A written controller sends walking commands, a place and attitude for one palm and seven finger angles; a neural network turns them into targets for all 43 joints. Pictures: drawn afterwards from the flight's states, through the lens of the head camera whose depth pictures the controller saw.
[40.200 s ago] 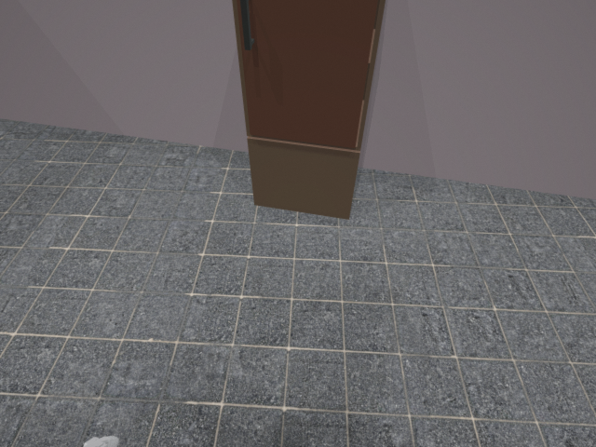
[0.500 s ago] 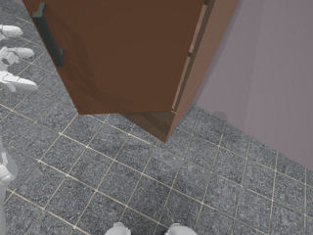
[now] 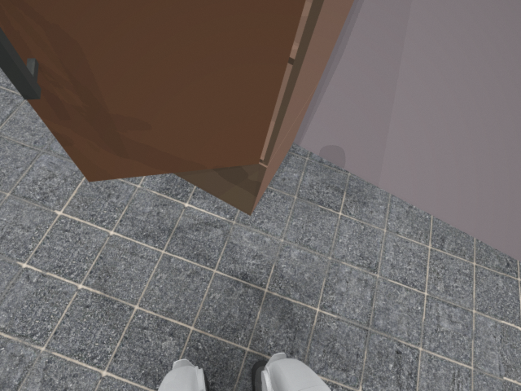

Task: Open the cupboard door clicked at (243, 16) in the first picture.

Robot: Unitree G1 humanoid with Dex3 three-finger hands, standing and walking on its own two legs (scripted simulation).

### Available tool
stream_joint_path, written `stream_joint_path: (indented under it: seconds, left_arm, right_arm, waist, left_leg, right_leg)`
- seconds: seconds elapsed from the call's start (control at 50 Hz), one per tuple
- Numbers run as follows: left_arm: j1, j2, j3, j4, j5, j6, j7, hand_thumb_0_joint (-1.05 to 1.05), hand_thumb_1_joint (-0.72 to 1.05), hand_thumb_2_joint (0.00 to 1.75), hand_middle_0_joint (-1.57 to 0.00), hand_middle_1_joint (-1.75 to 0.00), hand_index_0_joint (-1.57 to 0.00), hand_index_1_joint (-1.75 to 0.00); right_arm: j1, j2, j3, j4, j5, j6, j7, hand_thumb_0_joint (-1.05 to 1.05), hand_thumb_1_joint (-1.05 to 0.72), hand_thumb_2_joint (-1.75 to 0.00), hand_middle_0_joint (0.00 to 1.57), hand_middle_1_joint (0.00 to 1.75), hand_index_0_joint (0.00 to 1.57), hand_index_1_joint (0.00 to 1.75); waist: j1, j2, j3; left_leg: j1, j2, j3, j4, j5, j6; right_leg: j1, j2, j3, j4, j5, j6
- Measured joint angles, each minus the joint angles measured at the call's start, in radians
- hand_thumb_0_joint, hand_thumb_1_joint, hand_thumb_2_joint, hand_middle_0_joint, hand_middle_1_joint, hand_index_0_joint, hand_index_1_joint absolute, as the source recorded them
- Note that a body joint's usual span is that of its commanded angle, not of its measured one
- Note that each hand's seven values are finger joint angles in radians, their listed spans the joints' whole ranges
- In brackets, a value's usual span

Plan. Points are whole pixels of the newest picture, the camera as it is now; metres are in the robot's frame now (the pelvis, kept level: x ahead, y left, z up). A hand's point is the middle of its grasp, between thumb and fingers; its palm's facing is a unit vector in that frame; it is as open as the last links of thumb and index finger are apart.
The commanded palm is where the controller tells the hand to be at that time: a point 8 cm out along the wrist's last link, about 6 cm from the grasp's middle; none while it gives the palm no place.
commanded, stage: move the hooked fingers beside the handle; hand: left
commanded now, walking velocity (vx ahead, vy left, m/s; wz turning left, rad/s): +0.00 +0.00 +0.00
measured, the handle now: (4, 38) +0.57 +0.26 +0.13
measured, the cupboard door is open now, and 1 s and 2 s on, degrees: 39 39 39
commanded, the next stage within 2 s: slide the fingers in behind the handle in 0.76 s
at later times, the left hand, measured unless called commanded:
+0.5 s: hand out of the picture +0.51 +0.32 +0.14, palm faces +0.08 -1.00 +0.01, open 14.0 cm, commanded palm +0.50 +0.35 +0.12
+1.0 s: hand out of the picture +0.51 +0.31 +0.14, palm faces +0.08 -1.00 +0.01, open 14.0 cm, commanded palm +0.50 +0.34 +0.12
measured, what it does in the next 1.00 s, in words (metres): stands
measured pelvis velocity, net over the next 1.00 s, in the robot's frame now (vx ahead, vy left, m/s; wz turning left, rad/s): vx -0.01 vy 0.00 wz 0.01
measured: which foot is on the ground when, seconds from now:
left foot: down 0.00-1.00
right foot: down 0.00-1.00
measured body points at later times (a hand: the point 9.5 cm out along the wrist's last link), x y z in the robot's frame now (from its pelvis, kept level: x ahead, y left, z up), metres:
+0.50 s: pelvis +0.00 +0.01 +0.00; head +0.13 +0.05 +0.43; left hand +0.50 +0.37 +0.14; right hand -0.01 -0.27 -0.09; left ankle -0.01 +0.08 -0.70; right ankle -0.02 -0.12 -0.70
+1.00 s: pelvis -0.01 +0.00 +0.00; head +0.13 +0.04 +0.42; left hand +0.50 +0.37 +0.14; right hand -0.07 -0.27 -0.09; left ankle -0.01 +0.08 -0.70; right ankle -0.02 -0.12 -0.70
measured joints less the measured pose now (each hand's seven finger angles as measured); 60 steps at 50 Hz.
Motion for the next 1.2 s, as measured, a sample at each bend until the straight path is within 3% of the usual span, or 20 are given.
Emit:
stream_joint_path:
  seconds: [0.16,0.36,0.58,0.82,0.92,1.2]
  left_arm:
    - [0.068,-0.035,0.032,-0.055,-0.014,0.006,-0.007,-0.02,-0.5,0.3,-0.29,-1.2,-0.3,-1.2]
    - [0.079,-0.084,-0.015,-0.071,-0.043,0.001,-0.004,-0.02,-0.5,0.3,-0.29,-1.2,-0.3,-1.2]
    - [0.045,-0.099,-0.044,-0.043,-0.031,-0.016,0.028,-0.02,-0.5,0.3,-0.29,-1.2,-0.3,-1.2]
    - [-0.001,-0.028,-0.027,0.009,-0.006,-0.023,0.028,-0.02,-0.5,0.3,-0.3,-1.2,-0.3,-1.2]
    - [0.004,-0.019,-0.023,-0.006,-0.017,-0.023,0.015,-0.02,-0.5,0.3,-0.3,-1.2,-0.3,-1.2]
    - [0.04,-0.128,-0.053,-0.066,-0.028,-0.006,0.067,-0.02,-0.5,0.3,-0.29,-1.2,-0.3,-1.2]
  right_arm:
    - [0.007,0.015,-0.008,-0.006,-0.002,0.015,0.023,0.0,-0.9,-0.9,0.2,0.3,0.2,0.3]
    - [-0.021,0.015,-0.014,0.0,0.001,0.02,0.03,0.0,-0.9,-0.9,0.21,0.3,0.2,0.3]
    - [-0.047,0.007,-0.008,-0.006,0.002,0.007,0.021,0.0,-0.9,-0.9,0.2,0.3,0.2,0.3]
    - [-0.019,0.001,0.012,0.001,0.005,-0.006,0.009,0.0,-0.9,-0.9,0.2,0.3,0.2,0.3]
    - [0.004,0.004,0.007,0.011,0.005,-0.002,0.011,0.0,-0.9,-0.9,0.2,0.3,0.2,0.3]
    - [0.01,0.012,-0.01,0.018,-0.006,-0.004,0.032,0.0,-0.9,-0.9,0.2,0.3,0.2,0.3]
  waist:
    - [0.02,-0.001,-0.014]
    - [0.04,-0.004,-0.02]
    - [0.032,-0.003,-0.015]
    - [0.004,0.002,0.0]
    - [0.004,0.002,-0.003]
    - [0.017,0.005,-0.017]
  left_leg:
    - [0.018,0.0,0.003,-0.007,-0.01,0.003]
    - [0.04,-0.01,-0.012,-0.008,-0.011,0.005]
    - [0.026,-0.013,-0.018,0.008,-0.003,0.005]
    - [-0.018,-0.003,-0.018,0.035,0.001,0.003]
    - [-0.024,-0.001,-0.016,0.034,0.001,0.002]
    - [0.007,-0.008,-0.018,0.015,0.001,0.004]
  right_leg:
    - [0.021,0.001,0.005,-0.016,-0.004,0.005]
    - [0.054,-0.006,-0.009,-0.026,-0.007,0.007]
    - [0.039,-0.009,-0.016,-0.002,-0.005,0.006]
    - [-0.008,-0.001,-0.015,0.027,-0.001,0.002]
    - [-0.015,0.001,-0.012,0.025,0.002,0.001]
    - [0.018,-0.004,-0.014,0.005,0.0,0.003]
